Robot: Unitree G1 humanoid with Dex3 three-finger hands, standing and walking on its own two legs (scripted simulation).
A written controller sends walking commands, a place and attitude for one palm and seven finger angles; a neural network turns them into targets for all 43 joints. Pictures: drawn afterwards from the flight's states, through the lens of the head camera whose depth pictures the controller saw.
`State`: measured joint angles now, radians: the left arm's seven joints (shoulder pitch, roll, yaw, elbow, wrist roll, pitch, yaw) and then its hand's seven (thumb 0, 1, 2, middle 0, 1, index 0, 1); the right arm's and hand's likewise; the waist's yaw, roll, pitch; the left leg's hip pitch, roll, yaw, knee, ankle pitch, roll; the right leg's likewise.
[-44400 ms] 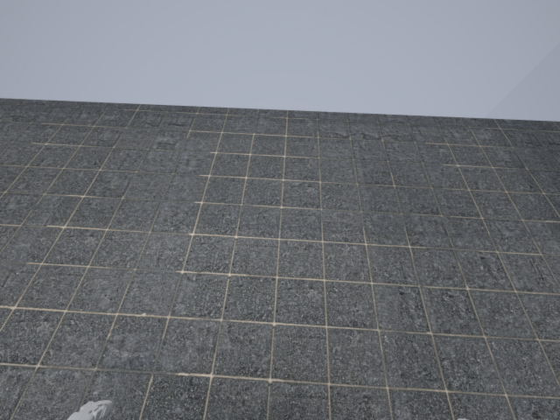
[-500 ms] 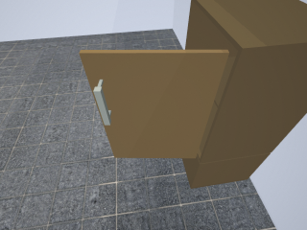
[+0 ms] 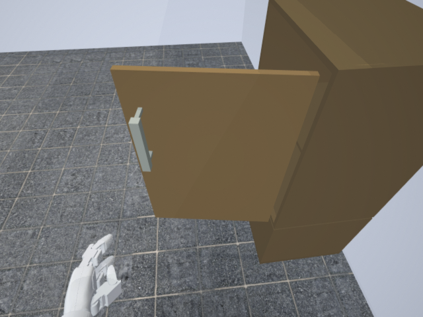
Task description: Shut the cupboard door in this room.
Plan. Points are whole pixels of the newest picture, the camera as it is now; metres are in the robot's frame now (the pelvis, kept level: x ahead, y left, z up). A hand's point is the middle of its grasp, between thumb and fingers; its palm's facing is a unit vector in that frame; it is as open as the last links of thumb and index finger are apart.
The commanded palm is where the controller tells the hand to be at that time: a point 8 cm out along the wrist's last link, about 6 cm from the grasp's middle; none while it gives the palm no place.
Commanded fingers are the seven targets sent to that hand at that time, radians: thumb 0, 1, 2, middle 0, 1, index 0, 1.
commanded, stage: raise the hand and make a fist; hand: left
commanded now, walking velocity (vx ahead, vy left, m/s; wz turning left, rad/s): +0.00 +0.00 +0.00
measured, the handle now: (143, 140) +0.49 +0.18 +0.05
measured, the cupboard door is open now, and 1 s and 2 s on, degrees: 80 80 80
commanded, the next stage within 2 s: bring the fist close to the handle in 1.76 s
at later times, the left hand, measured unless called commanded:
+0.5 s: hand (136, 281) +0.19 +0.14 +0.00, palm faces -0.06 -1.00 -0.07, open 5.0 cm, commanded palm +0.15 +0.21 -0.01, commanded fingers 0.00 0.90 0.90 -0.81 -0.96 -0.81 -0.96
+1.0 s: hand (108, 263) +0.21 +0.19 +0.02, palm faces -0.01 -1.00 -0.03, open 3.2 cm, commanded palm +0.19 +0.25 +0.02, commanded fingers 0.00 0.90 0.90 -1.26 -1.46 -1.26 -1.46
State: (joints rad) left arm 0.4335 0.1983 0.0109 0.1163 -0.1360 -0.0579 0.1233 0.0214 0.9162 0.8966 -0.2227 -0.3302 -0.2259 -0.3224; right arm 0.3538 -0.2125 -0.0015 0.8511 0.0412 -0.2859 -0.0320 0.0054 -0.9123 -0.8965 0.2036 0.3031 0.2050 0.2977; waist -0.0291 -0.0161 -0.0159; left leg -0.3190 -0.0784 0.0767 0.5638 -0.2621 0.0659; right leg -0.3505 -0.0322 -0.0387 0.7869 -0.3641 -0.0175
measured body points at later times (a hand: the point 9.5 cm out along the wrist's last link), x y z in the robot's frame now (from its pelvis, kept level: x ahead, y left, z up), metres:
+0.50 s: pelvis -0.01 -0.03 -0.08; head +0.05 -0.03 +0.36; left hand +0.19 +0.20 +0.00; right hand +0.23 -0.24 -0.15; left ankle +0.02 +0.07 -0.73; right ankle +0.01 -0.10 -0.73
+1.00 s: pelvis +0.01 +0.01 -0.05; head +0.06 +0.02 +0.40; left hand +0.21 +0.25 +0.02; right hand +0.20 -0.22 -0.11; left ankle +0.02 +0.07 -0.73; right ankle +0.01 -0.10 -0.73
